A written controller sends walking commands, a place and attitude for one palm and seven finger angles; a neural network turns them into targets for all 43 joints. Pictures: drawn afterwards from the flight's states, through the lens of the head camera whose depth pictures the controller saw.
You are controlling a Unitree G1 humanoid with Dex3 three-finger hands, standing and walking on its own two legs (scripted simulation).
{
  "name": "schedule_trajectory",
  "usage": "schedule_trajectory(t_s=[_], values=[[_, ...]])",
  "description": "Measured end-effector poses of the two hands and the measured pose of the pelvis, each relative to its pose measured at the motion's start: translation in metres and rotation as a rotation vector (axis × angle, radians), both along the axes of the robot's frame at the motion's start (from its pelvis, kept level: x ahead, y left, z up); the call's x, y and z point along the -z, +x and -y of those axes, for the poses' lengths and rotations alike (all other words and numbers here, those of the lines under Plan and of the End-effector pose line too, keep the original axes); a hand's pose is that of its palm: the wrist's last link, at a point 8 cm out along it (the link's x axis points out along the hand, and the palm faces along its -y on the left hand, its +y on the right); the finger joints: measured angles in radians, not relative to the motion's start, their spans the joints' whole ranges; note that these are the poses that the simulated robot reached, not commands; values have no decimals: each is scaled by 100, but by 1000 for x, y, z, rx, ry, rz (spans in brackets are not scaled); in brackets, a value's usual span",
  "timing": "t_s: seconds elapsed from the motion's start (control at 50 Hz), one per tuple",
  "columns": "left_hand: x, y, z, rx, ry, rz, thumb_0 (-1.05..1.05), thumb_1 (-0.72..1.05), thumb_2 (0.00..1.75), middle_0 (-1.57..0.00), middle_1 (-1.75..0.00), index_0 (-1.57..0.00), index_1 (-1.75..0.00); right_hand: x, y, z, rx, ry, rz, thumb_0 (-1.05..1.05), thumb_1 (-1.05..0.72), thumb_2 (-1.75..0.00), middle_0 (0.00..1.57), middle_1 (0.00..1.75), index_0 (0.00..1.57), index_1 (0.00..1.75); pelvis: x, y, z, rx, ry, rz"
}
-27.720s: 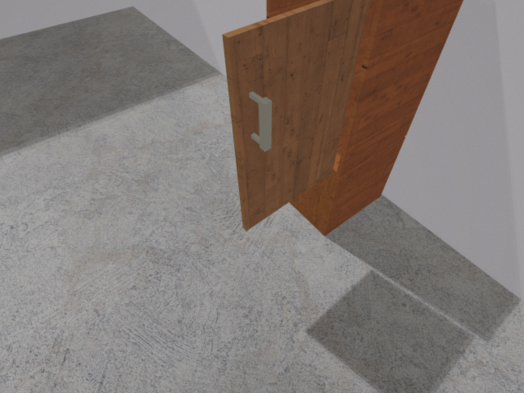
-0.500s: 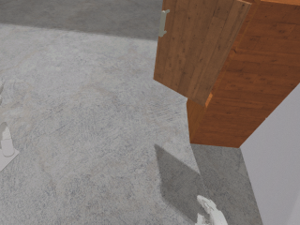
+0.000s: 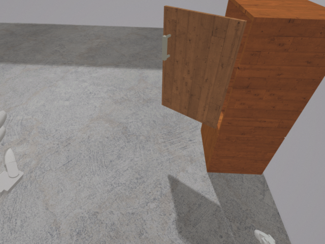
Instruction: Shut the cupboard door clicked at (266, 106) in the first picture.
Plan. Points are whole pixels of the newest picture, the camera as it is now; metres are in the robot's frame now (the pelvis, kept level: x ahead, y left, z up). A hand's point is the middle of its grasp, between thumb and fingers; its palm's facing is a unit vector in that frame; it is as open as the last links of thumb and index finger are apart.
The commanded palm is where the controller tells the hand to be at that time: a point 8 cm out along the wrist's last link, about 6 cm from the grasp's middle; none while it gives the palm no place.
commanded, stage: stop stepping back and stand still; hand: left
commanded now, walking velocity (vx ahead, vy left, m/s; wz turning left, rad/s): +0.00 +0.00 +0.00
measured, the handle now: (166, 47) +1.03 +0.03 +0.08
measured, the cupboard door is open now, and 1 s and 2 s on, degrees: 57 57 57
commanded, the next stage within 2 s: let the arm hang, fingers relaxed in 0.06 s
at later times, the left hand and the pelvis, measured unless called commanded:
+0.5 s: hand out of the picture +0.01 +0.20 -0.18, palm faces +0.05 -0.98 -0.17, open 7.1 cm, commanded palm none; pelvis -0.01 +0.03 +0.00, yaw +2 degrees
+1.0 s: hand out of the picture -0.08 +0.19 -0.16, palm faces +0.05 -0.98 -0.19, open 7.4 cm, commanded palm none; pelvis -0.02 +0.04 +0.01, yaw +1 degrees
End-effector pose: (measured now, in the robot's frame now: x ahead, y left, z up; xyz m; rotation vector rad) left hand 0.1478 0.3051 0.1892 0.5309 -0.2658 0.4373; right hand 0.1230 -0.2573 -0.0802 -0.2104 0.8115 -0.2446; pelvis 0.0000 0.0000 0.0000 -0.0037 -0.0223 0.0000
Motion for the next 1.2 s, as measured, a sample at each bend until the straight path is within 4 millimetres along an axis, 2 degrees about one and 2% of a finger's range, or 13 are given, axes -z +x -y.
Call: schedule_trajectory(t_s=[0.18,0.22,0.3,0.38,0.42,0.46,0.52,0.62,0.68,0.74,0.84,1.08,1.2], values=[[2,12,5,60,36,-64,1,89,90,-21,-30,-21,-30,0,17,-37,-83,79,54,2,-91,-90,20,30,20,30,-3,-9,-6,5,13,-42],[40,23,1,67,-5,-241,0,89,90,-21,-30,-21,-30,13,19,-42,-152,96,21,1,-90,-90,20,30,20,30,-2,-14,-10,-2,-2,-55],[161,16,0,18,-203,-710,0,90,90,-20,-30,-21,-30,36,8,-40,-171,99,-78,1,-90,-90,20,30,20,30,3,-17,-19,-8,-15,-39],[272,-38,25,-35,-430,-1111,0,90,90,-20,-30,-20,-30,42,-21,-34,-110,63,-194,1,-90,-90,20,30,20,30,8,-12,-23,-16,-7,2],[311,-75,45,-47,-533,-1285,1,90,90,-20,-30,-20,-30,41,-42,-33,-86,38,-270,1,-91,-90,20,30,20,30,7,-11,-24,-18,5,14],[333,-112,56,-97,-618,-1412,1,94,89,-21,-30,-21,-30,40,-66,-32,-69,17,-357,1,-91,-90,20,30,20,30,6,-12,-25,-26,7,9],[339,-166,56,-174,-690,-1555,1,98,89,-21,-30,-21,-30,39,-100,-34,-53,6,-505,1,-91,-90,20,30,20,30,-1,-14,-26,-39,2,-10],[321,-247,53,-297,-734,-1737,0,96,89,-21,-30,-21,-30,39,-134,-43,-28,32,-642,1,-91,-90,20,30,20,30,-12,-16,-31,-41,1,-30],[308,-280,50,-355,-727,-1820,0,94,89,-21,-30,-21,-30,43,-140,-51,-11,61,-651,1,-91,-90,20,30,20,30,-14,-16,-34,-34,1,-23],[300,-297,48,-388,-713,-1861,0,93,90,-20,-30,-20,-30,48,-141,-60,-2,92,-639,1,-91,-90,20,30,20,30,-15,-17,-37,-26,1,-11],[301,-290,48,-380,-693,-1836,0,91,90,-20,-30,-20,-30,56,-137,-73,-1,132,-612,1,-91,-90,20,30,20,30,-15,-19,-38,-19,4,4],[323,-205,71,-205,-698,-1637,0,91,90,-20,-30,-20,-30,56,-145,-74,26,147,-602,1,-92,-90,20,30,20,30,-14,-15,-34,-16,14,10],[325,-181,79,-169,-699,-1593,0,91,90,-20,-30,-20,-30,55,-155,-77,38,158,-627,1,-91,-90,20,30,20,30,-14,-12,-31,-18,14,7]])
